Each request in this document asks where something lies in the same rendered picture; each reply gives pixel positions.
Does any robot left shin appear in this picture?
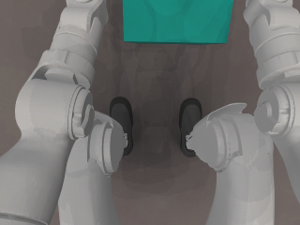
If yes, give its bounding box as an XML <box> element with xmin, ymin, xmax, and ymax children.
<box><xmin>94</xmin><ymin>111</ymin><xmax>128</xmax><ymax>162</ymax></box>

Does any robot left upper arm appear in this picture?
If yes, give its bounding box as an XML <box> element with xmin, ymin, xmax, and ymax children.
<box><xmin>0</xmin><ymin>79</ymin><xmax>95</xmax><ymax>225</ymax></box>

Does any carton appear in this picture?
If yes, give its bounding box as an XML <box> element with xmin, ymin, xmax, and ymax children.
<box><xmin>122</xmin><ymin>0</ymin><xmax>233</xmax><ymax>45</ymax></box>

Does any robot right upper arm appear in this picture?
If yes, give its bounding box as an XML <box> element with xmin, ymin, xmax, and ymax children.
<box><xmin>253</xmin><ymin>82</ymin><xmax>300</xmax><ymax>204</ymax></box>

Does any robot left thigh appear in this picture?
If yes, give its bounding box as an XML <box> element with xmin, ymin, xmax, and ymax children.
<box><xmin>58</xmin><ymin>119</ymin><xmax>122</xmax><ymax>225</ymax></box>

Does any left robot forearm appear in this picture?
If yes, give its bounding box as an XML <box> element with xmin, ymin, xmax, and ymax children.
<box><xmin>15</xmin><ymin>0</ymin><xmax>109</xmax><ymax>126</ymax></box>

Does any right robot forearm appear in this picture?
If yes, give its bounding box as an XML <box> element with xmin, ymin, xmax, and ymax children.
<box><xmin>243</xmin><ymin>0</ymin><xmax>300</xmax><ymax>90</ymax></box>

